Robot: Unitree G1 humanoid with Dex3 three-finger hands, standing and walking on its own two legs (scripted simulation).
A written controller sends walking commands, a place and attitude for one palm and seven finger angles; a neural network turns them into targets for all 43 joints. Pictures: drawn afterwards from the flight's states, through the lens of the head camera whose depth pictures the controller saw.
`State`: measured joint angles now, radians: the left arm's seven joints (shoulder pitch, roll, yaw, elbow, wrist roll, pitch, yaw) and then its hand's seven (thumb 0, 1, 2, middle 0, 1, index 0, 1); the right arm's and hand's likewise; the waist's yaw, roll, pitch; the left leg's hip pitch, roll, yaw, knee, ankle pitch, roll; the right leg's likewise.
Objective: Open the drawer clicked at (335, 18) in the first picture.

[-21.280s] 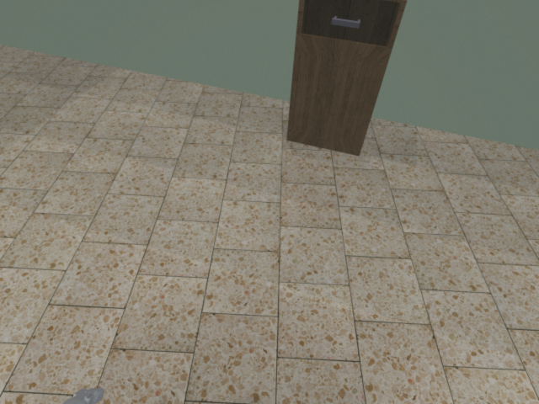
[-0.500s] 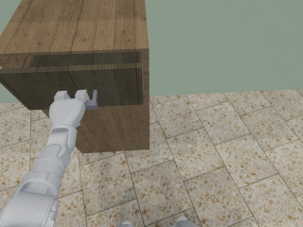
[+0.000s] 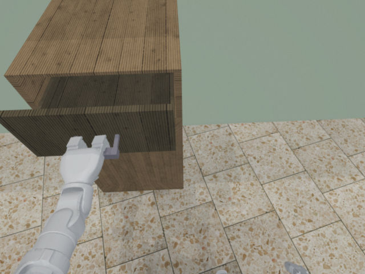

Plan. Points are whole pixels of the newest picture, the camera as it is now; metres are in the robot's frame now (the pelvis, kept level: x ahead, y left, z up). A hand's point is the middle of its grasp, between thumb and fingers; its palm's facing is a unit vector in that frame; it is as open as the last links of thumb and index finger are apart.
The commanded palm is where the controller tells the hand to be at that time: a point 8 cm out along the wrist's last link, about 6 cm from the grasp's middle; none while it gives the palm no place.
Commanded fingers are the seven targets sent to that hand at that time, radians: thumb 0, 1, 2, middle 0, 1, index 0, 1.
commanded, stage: pull the drawer open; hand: left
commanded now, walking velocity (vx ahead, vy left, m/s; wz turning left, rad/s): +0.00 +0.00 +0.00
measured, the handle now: (94, 146) +0.41 +0.24 +0.00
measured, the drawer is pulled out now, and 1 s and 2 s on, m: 0.13 0.26 0.30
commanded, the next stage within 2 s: open the thumb to release the handle in 1.62 s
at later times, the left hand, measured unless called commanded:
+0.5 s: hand (87, 199) +0.28 +0.23 -0.03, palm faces -0.01 -0.04 -1.00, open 5.7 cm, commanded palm +0.25 +0.23 +0.03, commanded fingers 0.00 0.90 0.90 -0.40 -1.35 -0.40 -1.35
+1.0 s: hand (82, 225) +0.23 +0.22 -0.03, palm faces -0.02 -0.06 -1.00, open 5.7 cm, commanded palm +0.19 +0.23 +0.03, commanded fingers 0.00 0.90 0.90 -0.40 -1.35 -0.40 -1.35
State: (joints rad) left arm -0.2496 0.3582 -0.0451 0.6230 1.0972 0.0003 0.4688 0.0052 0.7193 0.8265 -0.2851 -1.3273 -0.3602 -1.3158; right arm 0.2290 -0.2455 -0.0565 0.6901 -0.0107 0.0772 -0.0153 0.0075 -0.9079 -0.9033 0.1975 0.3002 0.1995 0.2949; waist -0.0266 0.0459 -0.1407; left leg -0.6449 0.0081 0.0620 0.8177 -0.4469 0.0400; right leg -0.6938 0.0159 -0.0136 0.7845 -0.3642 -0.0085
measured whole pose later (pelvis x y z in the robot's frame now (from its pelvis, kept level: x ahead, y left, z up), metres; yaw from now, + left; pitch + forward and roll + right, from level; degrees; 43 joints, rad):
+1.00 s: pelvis +0.00 -0.02 +0.00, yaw +0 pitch +12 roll +0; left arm 0.27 0.32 -0.05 0.18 1.09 0.03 0.49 0.02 0.72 0.81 -0.27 -1.30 -0.39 -1.32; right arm 0.14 -0.24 -0.04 0.64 -0.03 0.03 -0.01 0.01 -0.91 -0.90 0.20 0.30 0.20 0.29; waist 0.02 0.04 -0.13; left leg -0.57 0.01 0.07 0.82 -0.46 0.02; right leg -0.64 0.02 0.00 0.83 -0.39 -0.03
